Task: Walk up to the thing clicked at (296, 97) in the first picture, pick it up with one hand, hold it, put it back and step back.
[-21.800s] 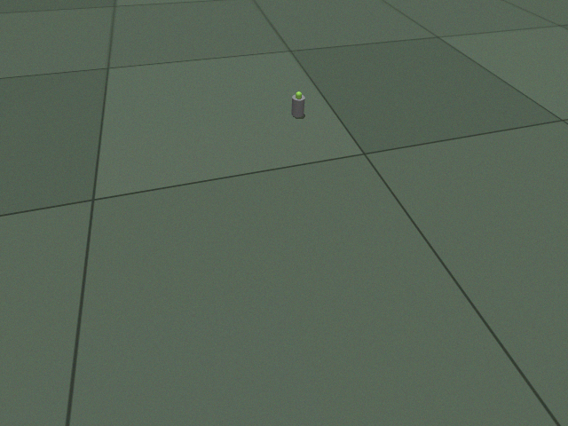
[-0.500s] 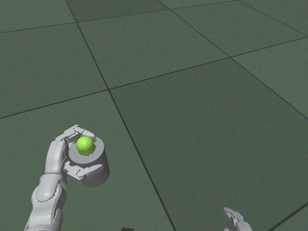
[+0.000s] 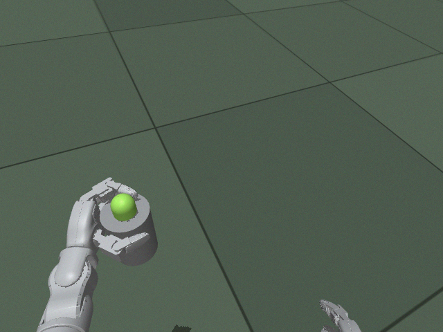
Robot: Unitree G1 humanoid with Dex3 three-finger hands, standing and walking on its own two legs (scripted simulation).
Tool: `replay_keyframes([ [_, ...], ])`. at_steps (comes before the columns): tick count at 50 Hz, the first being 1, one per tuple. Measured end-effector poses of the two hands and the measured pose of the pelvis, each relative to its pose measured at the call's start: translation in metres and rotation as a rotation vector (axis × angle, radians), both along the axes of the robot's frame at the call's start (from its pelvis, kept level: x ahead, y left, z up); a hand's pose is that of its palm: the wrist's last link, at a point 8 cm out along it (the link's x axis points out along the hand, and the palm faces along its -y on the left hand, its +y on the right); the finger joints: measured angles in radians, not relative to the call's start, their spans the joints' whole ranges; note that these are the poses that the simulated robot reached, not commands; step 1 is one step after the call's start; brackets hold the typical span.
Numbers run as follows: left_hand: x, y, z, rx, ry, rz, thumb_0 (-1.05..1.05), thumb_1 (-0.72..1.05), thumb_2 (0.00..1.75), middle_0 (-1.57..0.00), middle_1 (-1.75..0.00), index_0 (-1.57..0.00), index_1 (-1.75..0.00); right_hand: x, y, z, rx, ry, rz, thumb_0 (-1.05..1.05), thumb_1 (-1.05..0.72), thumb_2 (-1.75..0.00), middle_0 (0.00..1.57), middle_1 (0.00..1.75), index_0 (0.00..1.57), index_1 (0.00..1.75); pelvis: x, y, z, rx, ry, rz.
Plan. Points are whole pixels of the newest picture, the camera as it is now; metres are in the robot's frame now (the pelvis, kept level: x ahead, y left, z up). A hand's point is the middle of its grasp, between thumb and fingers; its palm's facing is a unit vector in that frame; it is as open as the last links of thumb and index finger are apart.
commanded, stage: crouch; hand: left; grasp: from the side
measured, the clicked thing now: (129, 224) +0.32 +0.16 +0.01
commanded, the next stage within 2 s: lower in 1.68 s
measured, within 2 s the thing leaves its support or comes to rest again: neither
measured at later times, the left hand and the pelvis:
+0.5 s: hand (142, 253) +0.35 +0.18 -0.19, palm faces -0.01 -1.00 -0.02, open 9.8 cm; pelvis -0.03 +0.00 -0.16, yaw -1 degrees
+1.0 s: hand (151, 274) +0.37 +0.19 -0.41, palm faces +0.05 -1.00 -0.02, open 9.8 cm; pelvis -0.08 +0.00 -0.35, yaw -3 degrees
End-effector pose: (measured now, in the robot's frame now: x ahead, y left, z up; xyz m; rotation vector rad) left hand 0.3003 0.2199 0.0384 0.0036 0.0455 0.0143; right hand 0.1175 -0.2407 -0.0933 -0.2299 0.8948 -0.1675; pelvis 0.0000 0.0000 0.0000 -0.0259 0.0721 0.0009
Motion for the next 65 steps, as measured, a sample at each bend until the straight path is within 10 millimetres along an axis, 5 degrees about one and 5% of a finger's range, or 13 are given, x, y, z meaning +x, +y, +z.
replay_keyframes([
  [6, 0.007, 0.005, -0.028, -0.009, 0.038, 0.014, 0.01, -0.47, 1.02, -0.61, -1.01, -0.83, -1.14, -0.004, -0.004, -0.010, -0.005, 0.020, 0.012, 0.01, -0.88, -0.90, 0.20, 0.30, 0.20, 0.30, -0.009, -0.003, -0.010, 0.001, 0.050, 0.000],
  [13, 0.009, 0.004, -0.095, -0.021, 0.075, -0.010, 0.01, -0.47, 1.01, -0.60, -1.01, -0.83, -1.14, -0.019, -0.018, -0.045, -0.041, 0.083, 0.028, 0.01, -0.88, -0.90, 0.20, 0.30, 0.20, 0.30, -0.017, -0.003, -0.044, -0.003, 0.181, 0.000],
  [22, 0.023, 0.006, -0.198, 0.000, 0.009, -0.039, 0.01, -0.47, 1.02, -0.61, -1.01, -0.83, -1.13, -0.032, -0.030, -0.132, -0.098, 0.168, 0.047, 0.01, -0.90, -0.90, 0.20, 0.30, 0.20, 0.30, -0.024, -0.002, -0.133, -0.016, 0.375, -0.008],
  [32, 0.043, 0.018, -0.287, 0.014, 0.008, 0.040, 0.01, -0.47, 1.02, -0.61, -1.01, -0.83, -1.14, -0.042, -0.015, -0.237, -0.044, 0.249, 0.078, 0.01, -0.91, -0.91, 0.20, 0.30, 0.20, 0.30, -0.042, -0.001, -0.216, -0.022, 0.481, -0.018],
  [46, 0.044, 0.014, -0.419, 0.013, 0.031, 0.012, 0.01, -0.48, 1.02, -0.61, -1.00, -0.84, -1.13, -0.093, -0.021, -0.337, -0.072, 0.359, 0.099, 0.01, -0.91, -0.91, 0.20, 0.30, 0.20, 0.30, -0.073, 0.001, -0.323, -0.034, 0.491, -0.034],
  [55, 0.057, 0.023, -0.460, 0.029, 0.011, 0.039, 0.01, -0.48, 1.03, -0.61, -1.00, -0.84, -1.13, -0.126, -0.027, -0.377, -0.099, 0.432, 0.083, 0.01, -0.92, -0.91, 0.20, 0.30, 0.20, 0.30, -0.082, 0.001, -0.370, -0.045, 0.454, -0.040],
  [65, 0.079, 0.015, -0.496, 0.018, 0.038, -0.014, 0.01, -0.48, 1.03, -0.62, -1.00, -0.84, -1.13, -0.138, -0.028, -0.397, -0.115, 0.474, 0.100, 0.01, -0.92, -0.91, 0.20, 0.30, 0.20, 0.30, -0.082, 0.005, -0.398, -0.072, 0.429, -0.062],
])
